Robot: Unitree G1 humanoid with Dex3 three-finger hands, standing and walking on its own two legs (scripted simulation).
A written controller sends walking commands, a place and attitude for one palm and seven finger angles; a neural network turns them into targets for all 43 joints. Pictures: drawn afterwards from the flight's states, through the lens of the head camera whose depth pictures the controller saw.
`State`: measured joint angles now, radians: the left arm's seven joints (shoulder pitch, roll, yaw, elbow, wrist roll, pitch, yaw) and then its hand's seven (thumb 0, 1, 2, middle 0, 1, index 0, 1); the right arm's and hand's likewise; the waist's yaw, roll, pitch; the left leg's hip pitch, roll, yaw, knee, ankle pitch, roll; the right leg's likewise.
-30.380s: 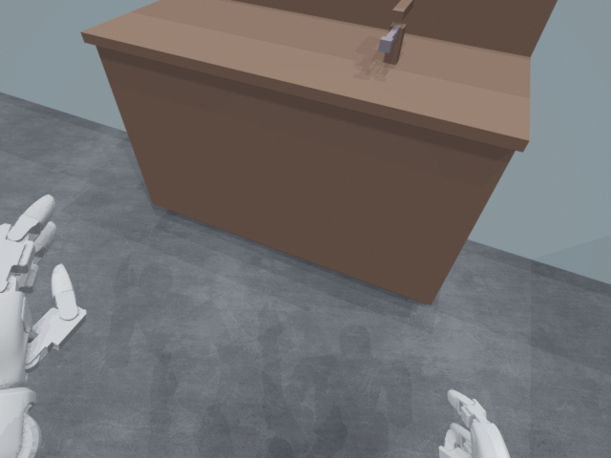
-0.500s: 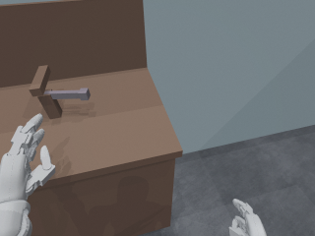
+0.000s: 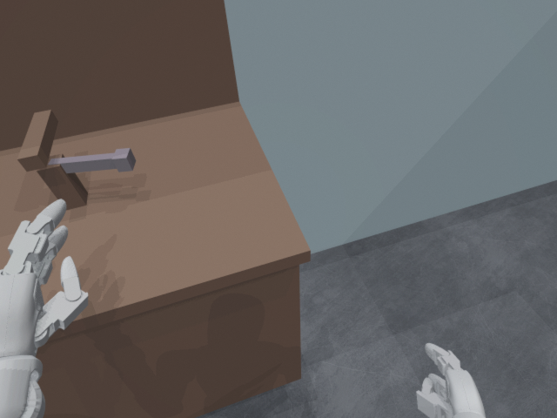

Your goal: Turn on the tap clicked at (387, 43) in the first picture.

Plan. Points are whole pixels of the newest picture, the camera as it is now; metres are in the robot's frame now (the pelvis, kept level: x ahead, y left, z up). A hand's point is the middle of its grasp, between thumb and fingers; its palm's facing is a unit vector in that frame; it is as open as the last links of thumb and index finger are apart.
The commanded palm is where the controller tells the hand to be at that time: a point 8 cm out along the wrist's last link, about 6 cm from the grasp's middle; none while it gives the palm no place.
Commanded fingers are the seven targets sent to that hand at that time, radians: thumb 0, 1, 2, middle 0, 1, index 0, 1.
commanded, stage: step back with the hand held close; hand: left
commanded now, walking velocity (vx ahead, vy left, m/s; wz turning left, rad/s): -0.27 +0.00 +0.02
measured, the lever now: (124, 160) +0.48 +0.31 +0.13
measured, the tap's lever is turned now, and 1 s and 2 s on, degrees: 77 77 77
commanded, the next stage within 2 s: stop stepping back and stand still in 0.94 s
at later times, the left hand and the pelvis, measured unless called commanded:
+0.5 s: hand (12, 373) +0.13 +0.27 +0.15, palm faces +0.42 -0.81 -0.41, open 7.4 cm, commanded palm +0.08 +0.30 +0.17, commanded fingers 0.00 0.90 0.90 -0.20 -0.30 -0.20 -0.30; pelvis -0.07 +0.02 -0.01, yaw +2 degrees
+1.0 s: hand out of the picture +0.05 +0.28 +0.16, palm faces +0.41 -0.84 -0.34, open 7.4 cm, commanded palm +0.01 +0.32 +0.17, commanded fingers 0.00 0.90 0.90 -0.20 -0.30 -0.20 -0.30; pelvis -0.16 +0.04 -0.02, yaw -1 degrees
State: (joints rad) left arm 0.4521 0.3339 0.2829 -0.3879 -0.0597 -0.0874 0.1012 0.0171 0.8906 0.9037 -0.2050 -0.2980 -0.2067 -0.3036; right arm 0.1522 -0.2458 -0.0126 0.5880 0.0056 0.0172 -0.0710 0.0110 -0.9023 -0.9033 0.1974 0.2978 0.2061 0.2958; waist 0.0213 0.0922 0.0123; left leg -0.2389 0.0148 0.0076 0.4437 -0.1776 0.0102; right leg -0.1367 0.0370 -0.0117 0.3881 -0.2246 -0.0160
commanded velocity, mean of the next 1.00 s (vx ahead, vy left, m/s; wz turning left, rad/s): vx -0.33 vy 0.00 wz -0.02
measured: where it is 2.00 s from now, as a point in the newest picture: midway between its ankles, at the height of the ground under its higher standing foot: outside the picture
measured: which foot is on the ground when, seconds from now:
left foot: down 0.00-0.90, up 0.92-1.00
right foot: down 0.00-0.66, up 0.68-0.90, down 0.92-1.00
